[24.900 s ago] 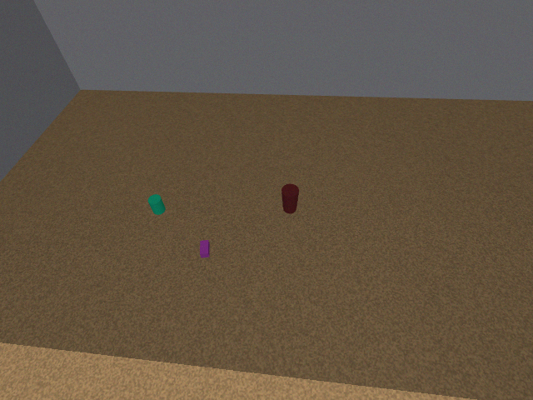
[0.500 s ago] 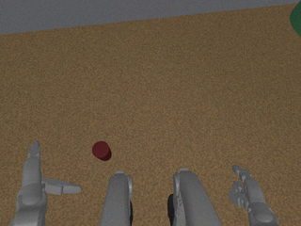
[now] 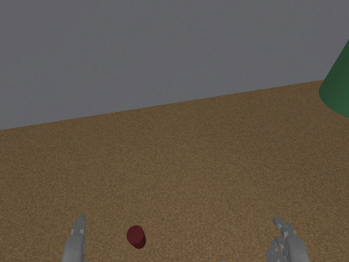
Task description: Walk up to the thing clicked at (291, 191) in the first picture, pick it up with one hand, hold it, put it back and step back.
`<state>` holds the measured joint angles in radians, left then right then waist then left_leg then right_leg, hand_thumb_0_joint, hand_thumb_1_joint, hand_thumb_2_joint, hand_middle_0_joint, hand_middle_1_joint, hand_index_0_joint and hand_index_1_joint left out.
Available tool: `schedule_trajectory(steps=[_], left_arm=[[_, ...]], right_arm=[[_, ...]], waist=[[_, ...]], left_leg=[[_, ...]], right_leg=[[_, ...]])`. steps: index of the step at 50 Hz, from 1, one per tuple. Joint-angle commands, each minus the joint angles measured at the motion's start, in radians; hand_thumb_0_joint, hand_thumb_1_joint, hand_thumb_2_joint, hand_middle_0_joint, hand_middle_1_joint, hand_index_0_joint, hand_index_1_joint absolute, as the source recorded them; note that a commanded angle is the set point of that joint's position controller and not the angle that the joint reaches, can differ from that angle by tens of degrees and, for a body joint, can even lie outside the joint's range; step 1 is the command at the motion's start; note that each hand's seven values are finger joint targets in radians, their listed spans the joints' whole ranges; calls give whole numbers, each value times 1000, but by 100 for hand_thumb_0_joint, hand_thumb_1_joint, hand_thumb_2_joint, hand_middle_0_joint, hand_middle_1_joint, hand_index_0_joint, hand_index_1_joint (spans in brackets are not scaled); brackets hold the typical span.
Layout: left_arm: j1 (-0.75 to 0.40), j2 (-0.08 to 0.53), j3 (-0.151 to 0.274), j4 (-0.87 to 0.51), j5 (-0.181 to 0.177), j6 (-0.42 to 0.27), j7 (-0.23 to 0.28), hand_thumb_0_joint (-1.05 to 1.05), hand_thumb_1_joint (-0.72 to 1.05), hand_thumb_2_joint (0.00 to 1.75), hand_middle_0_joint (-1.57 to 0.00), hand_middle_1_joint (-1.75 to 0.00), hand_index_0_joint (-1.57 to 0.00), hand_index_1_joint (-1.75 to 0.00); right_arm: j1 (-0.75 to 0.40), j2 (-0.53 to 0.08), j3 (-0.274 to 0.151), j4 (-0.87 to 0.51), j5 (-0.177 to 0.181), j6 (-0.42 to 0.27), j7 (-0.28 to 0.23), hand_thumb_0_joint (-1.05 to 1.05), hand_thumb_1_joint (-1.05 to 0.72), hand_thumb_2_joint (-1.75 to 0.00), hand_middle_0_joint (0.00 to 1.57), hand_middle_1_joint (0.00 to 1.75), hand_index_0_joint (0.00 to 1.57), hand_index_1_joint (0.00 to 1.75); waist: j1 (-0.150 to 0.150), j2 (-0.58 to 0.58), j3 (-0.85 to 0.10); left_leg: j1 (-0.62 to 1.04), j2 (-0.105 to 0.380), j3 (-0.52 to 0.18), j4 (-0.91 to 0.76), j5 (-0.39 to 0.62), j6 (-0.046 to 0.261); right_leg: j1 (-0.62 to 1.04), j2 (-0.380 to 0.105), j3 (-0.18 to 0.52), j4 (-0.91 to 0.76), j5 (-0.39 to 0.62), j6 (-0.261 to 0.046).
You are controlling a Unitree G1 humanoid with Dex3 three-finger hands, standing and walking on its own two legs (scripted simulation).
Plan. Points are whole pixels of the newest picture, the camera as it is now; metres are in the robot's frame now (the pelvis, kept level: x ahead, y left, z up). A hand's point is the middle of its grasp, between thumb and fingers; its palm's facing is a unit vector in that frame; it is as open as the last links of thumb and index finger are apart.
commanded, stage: home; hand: left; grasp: from the side
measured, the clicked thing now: (137, 238) +0.36 +0.21 -0.64
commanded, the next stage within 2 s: stand in 1.74 s
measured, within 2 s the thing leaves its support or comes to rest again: neither
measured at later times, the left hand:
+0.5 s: hand (107, 259) +0.16 +0.17 -0.05, palm faces +0.11 -0.95 -0.29, open 17.5 cm
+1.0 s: hand out of the picture +0.16 +0.17 -0.05, palm faces +0.11 -0.95 -0.29, open 17.4 cm
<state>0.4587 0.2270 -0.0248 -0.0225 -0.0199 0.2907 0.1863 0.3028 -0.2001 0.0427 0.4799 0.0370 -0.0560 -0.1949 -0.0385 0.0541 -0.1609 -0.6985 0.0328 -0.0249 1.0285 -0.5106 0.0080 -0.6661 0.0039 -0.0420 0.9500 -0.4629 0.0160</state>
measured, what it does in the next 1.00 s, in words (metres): stands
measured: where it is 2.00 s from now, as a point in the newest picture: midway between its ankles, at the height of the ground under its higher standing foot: outside the picture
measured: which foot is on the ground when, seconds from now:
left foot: down 0.00-1.00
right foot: down 0.00-1.00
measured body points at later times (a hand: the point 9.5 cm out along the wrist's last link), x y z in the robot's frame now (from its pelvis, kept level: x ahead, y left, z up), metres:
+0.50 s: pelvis +0.00 -0.01 +0.01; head +0.02 -0.01 +0.46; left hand +0.16 +0.22 -0.02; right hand +0.16 -0.25 -0.06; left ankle +0.00 +0.11 -0.68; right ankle +0.01 -0.14 -0.68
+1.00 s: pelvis -0.01 -0.02 +0.01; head +0.01 -0.02 +0.46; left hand +0.15 +0.21 -0.03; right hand +0.15 -0.25 -0.06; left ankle +0.00 +0.11 -0.68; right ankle +0.01 -0.14 -0.68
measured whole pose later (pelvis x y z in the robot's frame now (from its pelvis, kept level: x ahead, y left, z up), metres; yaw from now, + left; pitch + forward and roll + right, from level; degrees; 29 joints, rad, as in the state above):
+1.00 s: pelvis -0.01 -0.02 +0.01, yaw +1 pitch +7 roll -2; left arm 0.45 0.21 -0.01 0.02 -0.01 0.26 0.14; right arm 0.28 -0.21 0.04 0.50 0.02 -0.12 -0.19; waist -0.02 0.04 -0.10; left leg -0.61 0.03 -0.04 0.94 -0.46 -0.02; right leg -0.58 0.01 -0.06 0.89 -0.43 -0.01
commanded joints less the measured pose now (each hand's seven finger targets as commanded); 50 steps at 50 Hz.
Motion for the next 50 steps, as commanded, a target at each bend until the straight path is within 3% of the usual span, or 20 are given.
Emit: schedule_trajectory(steps=[1, 5, 9, 15, 23, 24, 25, 26, 32, 33, 40, 50], left_arm=[[2, 90, 56, -193, 7, -35, -6, 0, -55, 5, -5, -5, -5, -5], [-2, 87, 66, -163, 11, -45, -20, 0, -57, 5, -5, -5, -5, -5], [-38, 90, 65, -188, 14, -59, -29, 0, -55, 5, -5, -5, -5, -5], [-40, 88, 64, -172, 12, -59, -29, 0, -55, 6, -5, -6, -5, -6], [-21, 93, 73, -156, 12, -61, -35, 0, -57, 5, -5, -5, -5, -5], [-9, 72, 58, -114, 11, -59, -37, 0, -55, 6, -5, -6, -5, -6], [-25, 97, 74, -167, 10, -65, -36, 0, -58, 4, -5, -5, -5, -5], [-16, 91, 73, -134, 10, -64, -37, 0, -55, 5, -5, -6, -5, -6], [-22, 89, 71, -148, 11, -68, -40, 0, -57, 4, -5, -5, -5, -5], [-16, 79, 65, -112, 9, -64, -41, 0, -55, 5, -5, -6, -5, -6], [-48, 85, 69, -143, 10, -71, -42, 0, -52, 7, -5, -6, -5, -6], [-31, 85, 71, -133, 10, -74, -44, 0, -54, 6, -5, -6, -5, -6]], right_arm=[[-80, -122, -58, -169, -13, -69, -10, 0, -90, -90, 20, 30, 20, 30], [-78, -122, -58, -168, -19, -84, -7, 0, -90, -90, 20, 30, 20, 30], [-79, -119, -54, -168, -23, -98, -3, 0, -90, -90, 20, 30, 20, 30], [-88, -117, -50, -153, -25, -109, -4, 0, -90, -90, 20, 30, 20, 30], [-91, -116, -50, -145, -23, -110, -6, 0, -90, -90, 20, 30, 20, 30], [-90, -118, -50, -143, -24, -110, -4, 0, -90, -90, 20, 30, 20, 30], [-96, -118, -51, -148, -22, -108, -3, 0, -90, -90, 20, 30, 20, 30], [-94, -118, -50, -147, -22, -108, -2, 0, -90, -90, 20, 30, 20, 30], [-87, -118, -54, -140, -23, -109, -3, 0, -90, -90, 20, 30, 20, 30], [-92, -118, -53, -144, -22, -110, -3, 0, -90, -90, 20, 30, 20, 30], [-102, -117, -50, -146, -23, -116, -3, 0, -90, -90, 20, 30, 20, 30], [-95, -117, -51, -139, -24, -122, -5, 0, -90, -90, 20, 30, 20, 30]], waist=[[4, -31, -35], [4, -33, -5], [5, -11, -53], [8, 23, -52], [16, -27, -54], [11, -40, -31], [20, -29, -51], [19, -26, -28], [12, -40, -67], [6, -56, -29], [11, -24, -18], [14, -33, -40]], left_leg=[[109, -11, -15, -222, 241, -3], [105, -18, -4, -224, 232, -2], [136, -26, 6, -219, 238, -1], [157, -26, -2, -238, 243, -8], [152, -31, 11, -222, 260, 0], [146, -31, 11, -225, 254, 0], [152, -31, 10, -226, 266, 0], [138, -32, 12, -226, 250, 0], [163, -31, 17, -214, 285, 3], [144, -34, 20, -214, 259, 7], [141, -32, 15, -246, 179, 5], [151, -32, 18, -238, 207, 5]], right_leg=[[93, 32, -40, -151, 179, -31], [102, 28, -32, -167, 174, -29], [130, 20, -17, -177, 188, -29], [149, 21, -21, -178, 192, -31], [164, 15, -14, -202, 223, -23], [160, 15, -14, -201, 216, -23], [165, 15, -14, -202, 226, -24], [159, 14, -13, -202, 212, -24], [173, 12, -6, -204, 257, -20], [156, 10, -6, -213, 238, -16], [146, 12, -8, -221, 147, -23], [159, 11, -5, -220, 173, -22]])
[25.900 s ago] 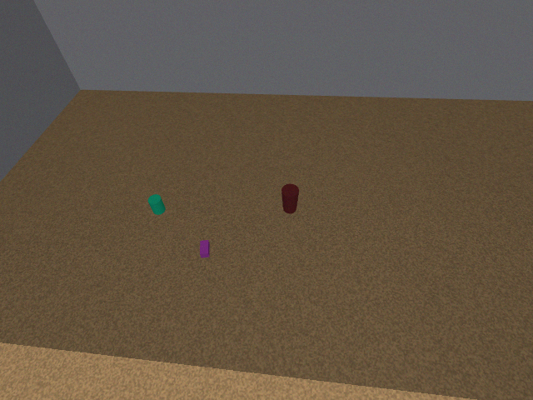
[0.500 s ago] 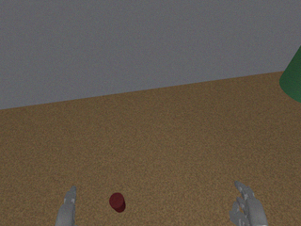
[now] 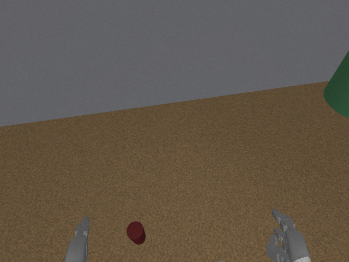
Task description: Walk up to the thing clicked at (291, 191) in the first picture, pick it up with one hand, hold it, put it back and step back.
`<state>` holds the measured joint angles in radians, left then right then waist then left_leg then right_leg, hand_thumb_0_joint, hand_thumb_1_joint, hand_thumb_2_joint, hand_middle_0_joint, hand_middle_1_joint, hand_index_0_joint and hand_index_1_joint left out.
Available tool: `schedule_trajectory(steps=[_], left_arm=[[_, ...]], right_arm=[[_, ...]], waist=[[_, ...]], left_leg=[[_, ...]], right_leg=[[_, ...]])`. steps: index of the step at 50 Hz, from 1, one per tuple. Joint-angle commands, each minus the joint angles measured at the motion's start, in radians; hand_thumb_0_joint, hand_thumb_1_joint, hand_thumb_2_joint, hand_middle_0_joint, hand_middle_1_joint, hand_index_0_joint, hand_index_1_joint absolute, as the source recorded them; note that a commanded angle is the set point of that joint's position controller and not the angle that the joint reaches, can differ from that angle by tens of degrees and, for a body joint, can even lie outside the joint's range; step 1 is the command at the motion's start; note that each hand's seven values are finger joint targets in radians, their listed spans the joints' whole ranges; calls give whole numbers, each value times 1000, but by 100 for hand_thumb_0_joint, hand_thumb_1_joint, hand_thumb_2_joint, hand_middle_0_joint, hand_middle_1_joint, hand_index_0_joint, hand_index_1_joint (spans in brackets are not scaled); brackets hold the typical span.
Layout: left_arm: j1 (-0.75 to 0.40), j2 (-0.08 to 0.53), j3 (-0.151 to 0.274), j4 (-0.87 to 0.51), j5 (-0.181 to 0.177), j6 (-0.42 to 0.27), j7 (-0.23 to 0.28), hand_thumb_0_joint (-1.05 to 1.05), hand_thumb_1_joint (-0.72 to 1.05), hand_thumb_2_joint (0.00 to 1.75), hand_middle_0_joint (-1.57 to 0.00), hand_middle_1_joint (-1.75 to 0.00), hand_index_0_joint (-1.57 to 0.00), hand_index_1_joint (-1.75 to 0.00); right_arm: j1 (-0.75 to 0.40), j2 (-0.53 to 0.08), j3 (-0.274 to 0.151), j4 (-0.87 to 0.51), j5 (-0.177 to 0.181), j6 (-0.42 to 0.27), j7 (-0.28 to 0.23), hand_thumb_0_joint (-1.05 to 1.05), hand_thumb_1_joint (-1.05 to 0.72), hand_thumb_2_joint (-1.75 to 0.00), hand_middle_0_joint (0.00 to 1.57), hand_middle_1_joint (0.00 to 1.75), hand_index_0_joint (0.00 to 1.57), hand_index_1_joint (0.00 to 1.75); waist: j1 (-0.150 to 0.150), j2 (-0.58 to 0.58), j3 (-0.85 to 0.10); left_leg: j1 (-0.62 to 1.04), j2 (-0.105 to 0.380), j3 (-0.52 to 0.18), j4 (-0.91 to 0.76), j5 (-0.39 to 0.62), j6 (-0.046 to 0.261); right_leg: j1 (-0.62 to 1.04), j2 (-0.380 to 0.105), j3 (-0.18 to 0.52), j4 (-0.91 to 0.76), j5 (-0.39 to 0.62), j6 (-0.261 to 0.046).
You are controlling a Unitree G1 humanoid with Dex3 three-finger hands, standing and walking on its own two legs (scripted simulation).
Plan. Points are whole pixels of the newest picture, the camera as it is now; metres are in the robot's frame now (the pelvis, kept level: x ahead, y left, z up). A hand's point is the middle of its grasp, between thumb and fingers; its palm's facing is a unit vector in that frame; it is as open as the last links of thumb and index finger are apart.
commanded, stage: home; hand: left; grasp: from the side
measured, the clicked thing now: (137, 234) +0.37 +0.22 -0.66
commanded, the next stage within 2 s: stand in 0.74 s
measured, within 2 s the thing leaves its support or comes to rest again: neither
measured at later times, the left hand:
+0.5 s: hand (103, 253) +0.17 +0.19 -0.06, palm faces +0.09 -0.95 -0.29, open 17.5 cm
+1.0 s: hand (102, 252) +0.18 +0.19 -0.06, palm faces +0.10 -0.95 -0.29, open 16.4 cm
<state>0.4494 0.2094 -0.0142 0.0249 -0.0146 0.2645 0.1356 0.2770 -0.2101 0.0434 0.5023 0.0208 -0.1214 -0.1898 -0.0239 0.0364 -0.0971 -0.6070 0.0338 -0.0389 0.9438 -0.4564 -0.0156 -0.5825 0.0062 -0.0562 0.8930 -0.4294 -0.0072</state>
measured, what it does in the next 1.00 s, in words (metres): stands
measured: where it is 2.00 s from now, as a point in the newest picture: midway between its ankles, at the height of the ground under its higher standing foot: outside the picture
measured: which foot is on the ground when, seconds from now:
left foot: down 0.00-1.00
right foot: down 0.00-1.00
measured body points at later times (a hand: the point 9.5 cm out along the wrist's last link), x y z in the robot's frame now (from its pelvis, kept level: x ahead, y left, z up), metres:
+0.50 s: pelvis +0.00 +0.01 +0.00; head +0.02 +0.01 +0.45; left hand +0.17 +0.24 -0.04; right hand +0.16 -0.23 -0.07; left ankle +0.01 +0.13 -0.69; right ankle +0.01 -0.12 -0.69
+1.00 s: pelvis +0.01 +0.01 +0.00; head +0.03 +0.01 +0.45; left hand +0.17 +0.24 -0.04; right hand +0.17 -0.23 -0.07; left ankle +0.01 +0.13 -0.69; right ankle +0.01 -0.12 -0.69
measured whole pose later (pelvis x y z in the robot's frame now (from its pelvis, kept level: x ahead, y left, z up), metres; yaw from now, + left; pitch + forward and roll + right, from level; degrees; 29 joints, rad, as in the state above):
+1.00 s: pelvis +0.01 +0.01 +0.00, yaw +0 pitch +7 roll -2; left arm 0.45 0.21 -0.01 0.03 -0.01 0.26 0.14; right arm 0.28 -0.20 0.04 0.52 0.02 -0.13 -0.19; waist -0.02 0.03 -0.10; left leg -0.59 0.03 -0.03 0.94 -0.47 0.00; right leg -0.57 0.00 -0.05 0.88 -0.43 0.00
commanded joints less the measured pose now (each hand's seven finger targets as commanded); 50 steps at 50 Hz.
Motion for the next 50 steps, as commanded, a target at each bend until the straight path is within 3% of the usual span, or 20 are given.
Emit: schedule_trajectory(steps=[1, 4, 5, 10, 16, 20, 22, 42, 44, 45, 50], left_arm=[[-34, 102, 55, -186, 6, -49, 7, 0, -55, 6, -5, -6, -5, -6], [-43, 94, 51, -183, 6, -49, 7, 0, -55, 6, -5, -6, -5, -6], [-41, 98, 59, -190, 6, -51, 9, 0, -55, 5, -5, -6, -5, -6], [-36, 103, 59, -190, 6, -51, 8, 0, -54, 6, -5, -6, -5, -6], [-50, 108, 62, -199, 7, -55, 8, 0, -55, 6, -5, -6, -5, -6], [-24, 83, 45, -173, 8, -54, 7, 0, -55, 6, -5, -6, -5, -6], [-40, 108, 63, -200, 8, -56, 9, 0, -54, 6, -5, -6, -5, -6], [-15, 86, 51, -169, 10, -53, 8, 0, -57, 4, -5, -5, -5, -5], [-30, 90, 50, -178, 9, -56, 9, 0, -41, 20, -20, -21, -20, -21], [-27, 88, 49, -175, 10, -56, 8, 0, -33, 28, -20, -29, -20, -29], [-30, 89, 50, -179, 9, -57, 9, 0, 7, 68, -20, -30, -20, -30]], right_arm=[[-74, -106, -51, -163, -7, -57, -10, 0, -90, -90, 20, 30, 20, 30], [-75, -106, -51, -158, -9, -60, -11, 0, -90, -90, 20, 30, 20, 30], [-77, -105, -50, -156, -7, -62, -11, 0, -90, -90, 20, 30, 20, 30], [-72, -104, -50, -154, -9, -64, -12, 0, -90, -90, 20, 30, 20, 30], [-74, -107, -51, -152, -8, -65, -10, 0, -90, -90, 20, 30, 20, 30], [-71, -107, -54, -149, -12, -66, -8, 0, -90, -90, 20, 30, 20, 30], [-68, -108, -53, -152, -9, -65, -9, 0, -90, -90, 20, 30, 20, 30], [-63, -105, -54, -143, -13, -67, -9, 0, -90, -90, 20, 30, 20, 30], [-67, -108, -54, -145, -13, -66, -6, 0, -90, -90, 20, 30, 20, 30], [-65, -107, -55, -146, -13, -66, -7, 0, -90, -90, 20, 30, 20, 30], [-63, -107, -54, -147, -13, -66, -6, 0, -90, -90, 20, 30, 20, 30]], waist=[[1, -10, -94], [-7, -16, -83], [2, -3, -82], [1, -6, -97], [5, 0, -89], [5, 7, -92], [3, -2, -101], [6, -8, -89], [5, -1, -92], [6, 1, -100], [2, -9, -117]], left_leg=[[56, -34, 32, -157, 142, 28], [52, -32, 29, -166, 114, 28], [55, -31, 27, -172, 114, 26], [66, -33, 31, -155, 175, 27], [65, -31, 28, -167, 152, 25], [71, -24, 17, -180, 166, 20], [73, -28, 24, -167, 181, 23], [77, -24, 22, -170, 203, 22], [76, -22, 18, -175, 207, 21], [78, -22, 18, -174, 208, 20], [83, -26, 22, -162, 224, 23]], right_leg=[[67, 9, 8, -165, 129, 0], [60, 11, 5, -167, 100, -1], [63, 11, 4, -164, 97, -4], [79, 11, 4, -159, 160, -1], [71, 12, 2, -161, 132, -3], [71, 22, -9, -142, 139, -8], [75, 16, -3, -152, 155, -5], [81, 17, -6, -146, 171, -6], [81, 18, -10, -140, 173, -8], [77, 20, -10, -140, 173, -8], [92, 15, -5, -144, 195, -4]])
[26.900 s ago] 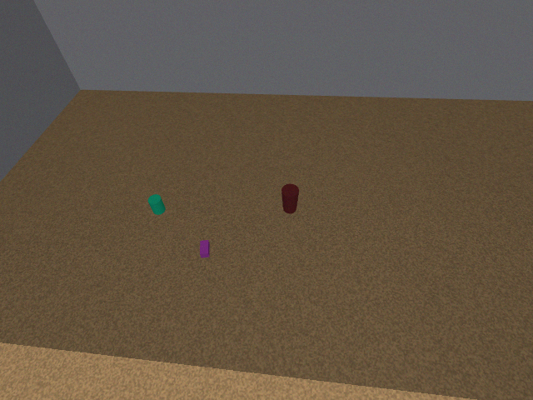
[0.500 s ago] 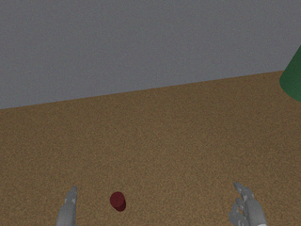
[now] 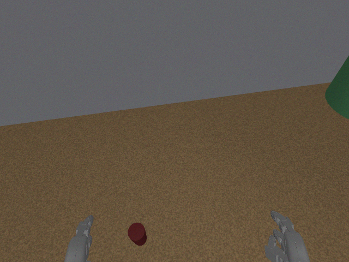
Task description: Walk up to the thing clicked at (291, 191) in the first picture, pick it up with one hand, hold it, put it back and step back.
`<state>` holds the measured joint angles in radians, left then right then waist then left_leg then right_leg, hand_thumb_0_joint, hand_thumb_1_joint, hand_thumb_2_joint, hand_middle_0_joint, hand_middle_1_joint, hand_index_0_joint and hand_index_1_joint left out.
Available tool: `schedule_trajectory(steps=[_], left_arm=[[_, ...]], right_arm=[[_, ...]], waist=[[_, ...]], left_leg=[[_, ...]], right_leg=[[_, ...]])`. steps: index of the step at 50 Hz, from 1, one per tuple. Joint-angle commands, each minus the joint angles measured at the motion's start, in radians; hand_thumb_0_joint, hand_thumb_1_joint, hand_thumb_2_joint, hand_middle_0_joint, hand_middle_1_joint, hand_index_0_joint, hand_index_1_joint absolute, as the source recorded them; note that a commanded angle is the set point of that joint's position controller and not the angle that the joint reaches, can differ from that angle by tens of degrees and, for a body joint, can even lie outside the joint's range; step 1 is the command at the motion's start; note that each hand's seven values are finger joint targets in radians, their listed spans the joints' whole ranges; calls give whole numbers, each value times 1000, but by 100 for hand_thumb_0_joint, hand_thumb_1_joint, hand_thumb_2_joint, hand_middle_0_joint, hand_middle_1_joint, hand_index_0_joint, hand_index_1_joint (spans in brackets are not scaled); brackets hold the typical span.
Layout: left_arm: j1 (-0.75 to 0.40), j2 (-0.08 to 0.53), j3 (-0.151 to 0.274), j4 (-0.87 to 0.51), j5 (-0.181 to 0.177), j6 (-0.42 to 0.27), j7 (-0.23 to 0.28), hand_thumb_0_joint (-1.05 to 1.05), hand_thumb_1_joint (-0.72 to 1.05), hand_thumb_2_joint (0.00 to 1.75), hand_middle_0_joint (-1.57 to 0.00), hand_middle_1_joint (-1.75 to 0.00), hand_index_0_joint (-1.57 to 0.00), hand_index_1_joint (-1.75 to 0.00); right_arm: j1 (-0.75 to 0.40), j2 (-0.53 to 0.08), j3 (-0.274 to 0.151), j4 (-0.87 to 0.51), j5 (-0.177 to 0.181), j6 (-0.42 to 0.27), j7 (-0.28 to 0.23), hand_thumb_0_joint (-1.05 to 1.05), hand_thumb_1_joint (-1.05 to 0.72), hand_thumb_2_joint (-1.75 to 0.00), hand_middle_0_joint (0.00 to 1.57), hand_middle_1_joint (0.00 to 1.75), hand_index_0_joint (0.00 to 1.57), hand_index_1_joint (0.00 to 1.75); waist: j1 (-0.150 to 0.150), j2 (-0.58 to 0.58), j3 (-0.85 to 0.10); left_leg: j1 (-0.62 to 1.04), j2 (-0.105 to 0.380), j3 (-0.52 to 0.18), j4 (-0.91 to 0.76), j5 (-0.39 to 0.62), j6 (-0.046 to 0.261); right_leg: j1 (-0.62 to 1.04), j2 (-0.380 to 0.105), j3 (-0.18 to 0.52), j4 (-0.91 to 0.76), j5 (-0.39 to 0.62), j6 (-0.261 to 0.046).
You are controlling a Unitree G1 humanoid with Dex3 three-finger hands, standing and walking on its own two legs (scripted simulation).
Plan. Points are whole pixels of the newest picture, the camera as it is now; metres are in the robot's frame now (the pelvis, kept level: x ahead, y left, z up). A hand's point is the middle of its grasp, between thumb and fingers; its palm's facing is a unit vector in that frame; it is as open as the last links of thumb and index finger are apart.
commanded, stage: stand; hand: left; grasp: from the side
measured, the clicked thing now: (138, 235) +0.37 +0.22 -0.66
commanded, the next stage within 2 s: none
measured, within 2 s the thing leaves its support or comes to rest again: neither
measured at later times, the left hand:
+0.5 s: hand out of the picture +0.08 +0.24 -0.11, palm faces -0.01 -0.93 -0.36, open 7.6 cm
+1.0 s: hand out of the picture +0.04 +0.25 -0.10, palm faces +0.00 -0.93 -0.36, open 7.4 cm
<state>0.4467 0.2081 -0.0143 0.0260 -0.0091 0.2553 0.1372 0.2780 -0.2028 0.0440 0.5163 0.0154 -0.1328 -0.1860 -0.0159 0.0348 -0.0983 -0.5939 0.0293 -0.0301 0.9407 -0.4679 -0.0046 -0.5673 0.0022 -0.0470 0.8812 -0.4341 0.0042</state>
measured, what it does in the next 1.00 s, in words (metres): rises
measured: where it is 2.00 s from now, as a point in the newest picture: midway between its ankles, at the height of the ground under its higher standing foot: outside the picture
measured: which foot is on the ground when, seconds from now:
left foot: down 0.00-1.00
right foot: down 0.00-1.00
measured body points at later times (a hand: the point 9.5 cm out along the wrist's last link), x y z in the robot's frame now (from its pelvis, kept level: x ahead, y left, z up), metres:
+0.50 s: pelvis +0.00 +0.00 +0.03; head +0.01 +0.00 +0.48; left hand +0.08 +0.29 -0.09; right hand +0.08 -0.29 -0.09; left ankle +0.01 +0.12 -0.69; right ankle +0.01 -0.13 -0.69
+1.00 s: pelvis -0.01 +0.00 +0.05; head -0.01 -0.01 +0.50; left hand +0.04 +0.30 -0.08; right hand +0.06 -0.28 -0.09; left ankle +0.01 +0.12 -0.69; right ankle +0.01 -0.13 -0.69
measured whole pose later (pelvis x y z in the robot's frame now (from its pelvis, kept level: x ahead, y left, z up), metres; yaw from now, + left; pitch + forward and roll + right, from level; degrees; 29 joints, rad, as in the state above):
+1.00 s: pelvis -0.01 +0.00 +0.05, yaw +1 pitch -4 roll +0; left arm 0.14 0.32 0.00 1.13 0.03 -0.02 0.02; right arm 0.14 -0.32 -0.01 1.12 -0.02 0.00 -0.01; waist 0.01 0.02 0.07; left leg -0.13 -0.01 -0.01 0.37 -0.18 0.00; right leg -0.13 -0.03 -0.04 0.37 -0.18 0.02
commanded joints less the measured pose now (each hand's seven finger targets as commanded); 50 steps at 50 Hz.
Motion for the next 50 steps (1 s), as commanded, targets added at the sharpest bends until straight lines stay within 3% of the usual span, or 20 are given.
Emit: schedule_trajectory(steps=[1, 3, 5, 6, 7, 8, 9, 11, 14, 16, 19, 24, 26, 33, 40, 50], left_arm=[[-19, 95, 57, -178, 4, -47, 8, 0, 15, 76, -20, -30, -20, -30], [-32, 103, 60, -196, 4, -48, 8, 0, 31, 90, -20, -30, -20, -30], [-35, 91, 52, -181, 4, -48, 8, 0, 47, 90, -20, -30, -20, -30], [-199, 211, 99, 170, 101, -161, -41, 0, 55, 90, -20, -30, -20, -30], [-160, 228, 108, 256, 112, -205, -68, 0, 63, 90, -20, -30, -20, -30], [-176, 243, 109, 292, 112, -231, -80, 0, 71, 90, -20, -30, -20, -30], [-180, 248, 102, 316, 102, -249, -93, 0, 79, 90, -20, -30, -20, -30], [-205, 251, 94, 391, 73, -275, -109, 0, 90, 90, -20, -30, -20, -30], [-216, 244, 88, 502, 57, -286, -113, 0, 90, 90, -20, -30, -20, -30], [-255, 255, 87, 564, 58, -291, -112, 0, 90, 90, -20, -30, -20, -30], [-255, 252, 83, 647, 54, -297, -109, 0, 90, 90, -20, -30, -20, -30], [-266, 268, 77, 769, 46, -297, -103, 0, 90, 90, -20, -30, -20, -30], [-278, 281, 75, 813, 43, -296, -102, 0, 90, 90, -20, -30, -20, -30], [-291, 293, 64, 934, 34, -290, -101, 0, 90, 90, -20, -30, -20, -30], [-314, 304, 57, 1013, 36, -288, -106, 0, 90, 90, -20, -30, -20, -30], [-350, 314, 54, 1068, 34, -291, -108, 0, 90, 90, -20, -30, -20, -30]], right_arm=[[-66, -114, -56, -160, -6, -54, -10, 0, -90, -90, 20, 30, 20, 30], [-66, -114, -56, -164, -5, -53, -11, 0, -90, -90, 20, 30, 20, 30], [-68, -115, -54, -159, -7, -54, -10, 0, -90, -90, 20, 30, 20, 30], [-132, -258, -103, 53, -128, 16, 50, 0, -90, -90, 20, 30, 20, 30], [-105, -251, -114, 99, -133, 45, 83, 0, -90, -90, 20, 30, 20, 30], [-106, -237, -112, 107, -126, 57, 100, 0, -90, -90, 20, 30, 20, 30], [-109, -240, -113, 111, -116, 64, 113, 0, -90, -90, 20, 30, 20, 30], [-103, -237, -114, 134, -83, 64, 143, 0, -90, -90, 20, 30, 20, 30], [-133, -237, -124, 182, -68, 71, 161, 0, -90, -90, 20, 30, 20, 30], [-127, -237, -120, 215, -70, 76, 166, 0, -90, -90, 20, 30, 20, 30], [-142, -246, -121, 259, -70, 81, 167, 0, -90, -90, 20, 30, 20, 30], [-135, -263, -118, 333, -59, 93, 165, 0, -90, -90, 20, 30, 20, 30], [-126, -265, -113, 364, -55, 99, 165, 0, -90, -90, 20, 30, 20, 30], [-137, -288, -102, 452, -46, 105, 163, 0, -90, -90, 20, 30, 20, 30], [-161, -295, -99, 509, -42, 110, 165, 0, -90, -90, 20, 30, 20, 30], [-181, -299, -93, 553, -38, 107, 167, 0, -90, -90, 20, 30, 20, 30]], waist=[[0, -2, -102], [0, 2, -114], [-4, -6, -97], [35, -62, 59], [38, -100, -3], [26, -112, -8], [23, -91, 17], [25, -32, -29], [41, -23, -18], [29, -27, 3], [41, -6, 18], [33, -19, 46], [23, -38, 71], [30, -16, 90], [30, -31, 132], [29, -39, 119]], left_leg=[[62, -23, 15, -159, 228, 12], [73, -23, 17, -160, 230, 12], [63, -20, 12, -167, 213, 12], [95, 21, -63, -214, 343, 46], [126, 21, -29, -197, 330, 68], [139, 17, -29, -203, 302, 77], [149, 13, -44, -234, 264, 78], [209, 13, -44, -266, 243, 75], [238, 15, -56, -306, 235, 67], [239, 21, -65, -348, 220, 63], [268, 36, -82, -391, 267, 63], [317, 44, -88, -453, 316, 55], [337, 42, -83, -485, 306, 47], [401, 62, -94, -578, 360, 38], [412, 63, -97, -648, 262, 28], [449, 69, -92, -672, 309, 21]], right_leg=[[69, 18, -14, -134, 194, -16], [70, 17, -11, -137, 195, -16], [67, 19, -16, -132, 177, -17], [156, -61, 83, -159, 225, -64], [183, -85, 115, -179, 240, -86], [184, -93, 140, -188, 230, -96], [158, -89, 142, -209, 210, -94], [213, -95, 135, -213, 215, -77], [225, -92, 123, -259, 213, -65], [247, -93, 122, -273, 205, -57], [282, -91, 105, -300, 243, -48], [341, -103, 107, -373, 303, -44], [352, -112, 119, -416, 281, -44], [424, -116, 105, -492, 298, -29], [426, -117, 103, -560, 235, -16], [443, -129, 107, -599, 255, -11]])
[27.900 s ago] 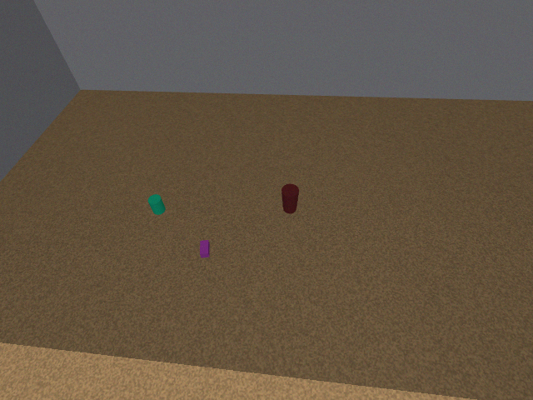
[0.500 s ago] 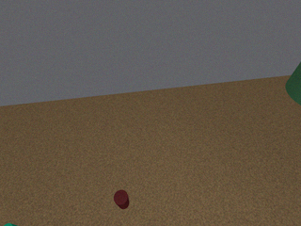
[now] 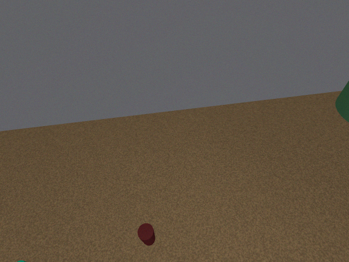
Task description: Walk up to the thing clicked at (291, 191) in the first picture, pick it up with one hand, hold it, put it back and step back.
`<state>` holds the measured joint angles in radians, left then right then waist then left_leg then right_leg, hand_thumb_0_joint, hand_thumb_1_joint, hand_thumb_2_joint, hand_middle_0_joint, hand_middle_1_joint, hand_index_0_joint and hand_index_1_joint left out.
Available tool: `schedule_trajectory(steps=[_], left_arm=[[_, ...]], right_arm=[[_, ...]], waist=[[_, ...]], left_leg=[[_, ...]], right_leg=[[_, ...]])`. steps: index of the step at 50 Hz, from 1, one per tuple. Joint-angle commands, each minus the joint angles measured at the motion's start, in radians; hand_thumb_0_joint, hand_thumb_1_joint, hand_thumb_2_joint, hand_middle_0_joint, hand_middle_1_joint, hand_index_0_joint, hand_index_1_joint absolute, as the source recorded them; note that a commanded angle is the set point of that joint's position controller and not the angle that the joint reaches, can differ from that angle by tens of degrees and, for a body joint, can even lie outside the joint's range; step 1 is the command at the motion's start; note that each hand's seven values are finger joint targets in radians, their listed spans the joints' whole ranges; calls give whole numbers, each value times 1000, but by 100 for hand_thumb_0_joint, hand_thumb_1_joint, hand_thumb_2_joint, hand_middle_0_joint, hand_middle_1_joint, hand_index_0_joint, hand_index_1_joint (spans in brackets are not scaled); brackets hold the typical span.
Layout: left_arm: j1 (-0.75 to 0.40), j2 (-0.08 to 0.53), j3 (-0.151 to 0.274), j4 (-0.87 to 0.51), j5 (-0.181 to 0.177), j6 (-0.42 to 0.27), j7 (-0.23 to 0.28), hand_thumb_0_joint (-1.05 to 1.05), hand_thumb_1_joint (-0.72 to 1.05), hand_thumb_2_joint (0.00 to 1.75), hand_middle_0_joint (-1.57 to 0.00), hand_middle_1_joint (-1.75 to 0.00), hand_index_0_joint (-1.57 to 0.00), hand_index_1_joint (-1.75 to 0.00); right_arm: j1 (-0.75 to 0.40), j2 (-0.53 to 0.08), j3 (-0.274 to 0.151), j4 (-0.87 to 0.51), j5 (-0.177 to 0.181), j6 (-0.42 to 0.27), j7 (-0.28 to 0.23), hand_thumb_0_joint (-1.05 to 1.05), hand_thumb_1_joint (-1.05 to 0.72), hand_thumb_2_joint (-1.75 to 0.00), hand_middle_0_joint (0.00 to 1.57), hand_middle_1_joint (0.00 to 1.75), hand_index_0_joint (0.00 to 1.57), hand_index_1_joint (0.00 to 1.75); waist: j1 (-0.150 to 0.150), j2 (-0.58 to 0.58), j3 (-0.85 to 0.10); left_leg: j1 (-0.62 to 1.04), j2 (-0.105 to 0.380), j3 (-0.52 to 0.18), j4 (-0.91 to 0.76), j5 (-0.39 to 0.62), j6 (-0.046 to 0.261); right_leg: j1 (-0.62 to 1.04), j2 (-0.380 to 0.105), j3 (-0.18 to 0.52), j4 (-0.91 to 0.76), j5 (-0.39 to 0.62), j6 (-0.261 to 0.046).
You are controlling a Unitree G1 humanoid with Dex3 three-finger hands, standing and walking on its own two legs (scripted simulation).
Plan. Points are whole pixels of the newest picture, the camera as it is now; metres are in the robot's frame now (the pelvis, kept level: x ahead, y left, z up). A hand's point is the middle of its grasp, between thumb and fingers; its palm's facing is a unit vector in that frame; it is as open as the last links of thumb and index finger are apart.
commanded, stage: stand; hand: left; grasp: from the side
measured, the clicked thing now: (147, 235) +0.38 +0.21 -0.71
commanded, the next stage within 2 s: step back in 1.36 s
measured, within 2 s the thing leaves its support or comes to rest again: neither
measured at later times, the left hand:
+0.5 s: hand out of the picture +0.07 +0.24 -0.16, palm faces -0.02 -0.94 -0.35, open 7.4 cm
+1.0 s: hand out of the picture +0.09 +0.24 -0.15, palm faces -0.02 -0.94 -0.35, open 7.4 cm
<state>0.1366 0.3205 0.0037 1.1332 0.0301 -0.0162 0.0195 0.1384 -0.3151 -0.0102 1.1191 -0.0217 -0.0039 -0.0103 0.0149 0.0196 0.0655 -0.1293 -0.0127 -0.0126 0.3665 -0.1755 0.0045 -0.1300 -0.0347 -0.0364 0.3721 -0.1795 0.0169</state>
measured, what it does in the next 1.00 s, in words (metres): stands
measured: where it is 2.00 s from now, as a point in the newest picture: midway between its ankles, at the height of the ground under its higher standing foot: outside the picture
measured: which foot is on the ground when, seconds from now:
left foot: down 0.00-1.00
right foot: down 0.00-1.00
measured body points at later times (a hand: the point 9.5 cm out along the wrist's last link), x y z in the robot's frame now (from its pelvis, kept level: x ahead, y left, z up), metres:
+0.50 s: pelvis +0.01 -0.01 +0.00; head +0.02 -0.01 +0.45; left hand +0.07 +0.29 -0.13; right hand +0.06 -0.30 -0.14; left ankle +0.02 +0.12 -0.75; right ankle +0.02 -0.13 -0.75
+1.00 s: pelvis +0.01 -0.01 +0.00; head +0.02 -0.01 +0.45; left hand +0.09 +0.29 -0.13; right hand +0.08 -0.31 -0.14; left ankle +0.02 +0.12 -0.75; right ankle +0.02 -0.13 -0.75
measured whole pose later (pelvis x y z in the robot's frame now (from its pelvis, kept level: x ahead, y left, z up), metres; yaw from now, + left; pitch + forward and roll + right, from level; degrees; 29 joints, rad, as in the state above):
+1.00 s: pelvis +0.01 -0.01 +0.00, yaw -1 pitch -3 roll +0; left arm 0.09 0.33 0.01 1.16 0.02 -0.02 0.01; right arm 0.11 -0.34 0.00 1.15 -0.01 -0.01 -0.01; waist 0.00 0.02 0.05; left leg -0.09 0.01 0.00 0.31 -0.17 -0.01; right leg -0.09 -0.01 -0.03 0.31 -0.17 0.01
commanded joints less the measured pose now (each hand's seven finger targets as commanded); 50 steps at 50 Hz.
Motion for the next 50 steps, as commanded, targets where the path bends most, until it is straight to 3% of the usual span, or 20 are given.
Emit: schedule_trajectory(steps=[1, 18, 37, 44, 50], left_arm=[[-51, 206, 39, -36, -5, -18, 10, 0, 90, 90, -20, -30, -20, -30], [-64, 216, 37, -8, -11, -19, 4, 0, 90, 90, -20, -30, -20, -30], [-73, 212, 43, -16, -16, -19, 1, 0, 90, 90, -20, -30, -20, -30], [-73, 215, 43, -19, -16, -16, -2, 0, 90, 90, -20, -30, -20, -30], [-77, 218, 43, -24, -15, -15, -2, 0, 90, 90, -20, -30, -20, -30]], right_arm=[[-41, -187, -40, -46, -1, -20, -9, 0, -90, -90, 20, 30, 20, 30], [-44, -205, -31, -23, 4, -16, -4, 0, -90, -90, 20, 30, 20, 30], [-51, -225, -29, -24, 5, -24, -10, 0, -90, -90, 20, 30, 20, 30], [-59, -226, -28, -25, 6, -27, -10, 0, -90, -90, 20, 30, 20, 30], [-68, -226, -30, -28, 4, -24, -9, 0, -90, -90, 20, 30, 20, 30]], waist=[[-5, -26, -45], [-7, -17, -50], [-11, -15, -96], [-8, -17, -95], [-9, -20, -74]], left_leg=[[-21, 111, -107, -98, 14, 12], [-17, 120, -98, -106, 21, 13], [30, 139, -86, -97, 154, 16], [42, 144, -84, -101, 162, 13], [26, 143, -85, -113, 103, 12]], right_leg=[[10, -93, 98, -93, -1, -26], [28, -97, 110, -121, 10, -26], [73, -107, 105, -97, 184, -28], [64, -105, 105, -98, 175, -30], [47, -104, 108, -110, 111, -32]])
